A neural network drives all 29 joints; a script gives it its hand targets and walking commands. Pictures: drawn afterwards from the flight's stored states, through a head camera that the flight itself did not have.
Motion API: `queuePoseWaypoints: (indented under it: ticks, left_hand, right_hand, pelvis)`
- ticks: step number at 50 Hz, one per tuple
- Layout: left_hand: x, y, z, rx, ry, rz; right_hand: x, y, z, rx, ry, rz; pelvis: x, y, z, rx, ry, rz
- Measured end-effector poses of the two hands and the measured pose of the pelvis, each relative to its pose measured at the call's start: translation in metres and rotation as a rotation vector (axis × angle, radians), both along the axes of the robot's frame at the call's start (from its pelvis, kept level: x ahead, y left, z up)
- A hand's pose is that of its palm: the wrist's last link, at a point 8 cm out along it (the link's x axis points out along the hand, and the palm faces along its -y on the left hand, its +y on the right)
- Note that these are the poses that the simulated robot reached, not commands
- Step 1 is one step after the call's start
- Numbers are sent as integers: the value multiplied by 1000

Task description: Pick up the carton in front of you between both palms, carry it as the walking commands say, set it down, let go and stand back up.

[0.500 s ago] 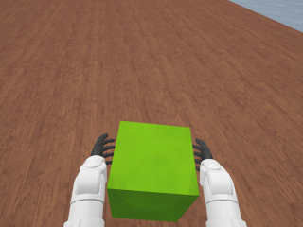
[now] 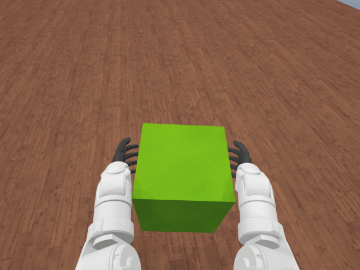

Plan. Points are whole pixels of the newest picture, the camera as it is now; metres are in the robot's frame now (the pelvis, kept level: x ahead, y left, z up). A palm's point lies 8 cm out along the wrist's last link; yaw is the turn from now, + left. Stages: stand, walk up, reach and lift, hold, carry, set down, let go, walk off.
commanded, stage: set down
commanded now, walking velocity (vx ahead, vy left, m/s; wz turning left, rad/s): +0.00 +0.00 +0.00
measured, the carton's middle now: (180, 181) +0.36 +0.00 -0.04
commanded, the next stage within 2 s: none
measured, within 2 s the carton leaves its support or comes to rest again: neither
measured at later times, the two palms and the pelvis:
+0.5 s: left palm (128, 192) +0.41 +0.18 -0.17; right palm (216, 198) +0.39 -0.12 -0.20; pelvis -0.01 +0.02 -0.10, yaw +2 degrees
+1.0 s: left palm (136, 202) +0.44 +0.18 -0.31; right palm (210, 205) +0.43 -0.12 -0.34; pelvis -0.02 +0.02 -0.22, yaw +5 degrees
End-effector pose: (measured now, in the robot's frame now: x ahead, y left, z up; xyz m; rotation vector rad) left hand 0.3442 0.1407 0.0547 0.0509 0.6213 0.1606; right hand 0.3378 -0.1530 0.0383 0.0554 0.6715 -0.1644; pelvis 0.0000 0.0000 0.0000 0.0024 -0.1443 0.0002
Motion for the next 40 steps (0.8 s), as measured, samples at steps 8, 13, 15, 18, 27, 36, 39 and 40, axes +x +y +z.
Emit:
queuePoseWaypoints:
  ticks: [8, 13, 15, 18, 27, 36, 39, 40]
  left_hand:
    - [17, 31, -38, 29, 40, 51]
    - [23, 45, -99, 38, 76, 54]
    - [28, 47, -128, 38, 68, 41]
    - [37, 46, -173, 22, 48, 22]
    - [67, 33, -236, -36, -22, -6]
    - [87, 35, -267, -43, 6, 12]
    - [90, 36, -285, -41, 21, 9]
    - [90, 36, -291, -38, 22, 4]
  right_hand:
    - [33, 31, -42, -5, 36, 72]
    - [40, 45, -104, -35, 71, 100]
    - [42, 47, -132, -47, 64, 97]
    - [43, 46, -177, -48, 49, 69]
    - [56, 34, -246, -21, -13, -8]
    - [77, 36, -276, -21, 23, -5]
    - [80, 37, -292, -24, 38, -5]
    - [80, 36, -298, -25, 41, -6]
  pelvis:
    - [-9, 1, -14, 2, 124, 22]
    - [-11, 3, -29, 2, 292, 29]
    - [-13, 5, -39, 1, 377, 32]
    - [-15, 8, -58, -2, 497, 35]
    - [-9, 23, -114, -15, 736, 38]
    - [1, 29, -149, -7, 844, 32]
    - [1, 29, -160, -8, 878, 35]
    - [0, 28, -164, -10, 890, 38]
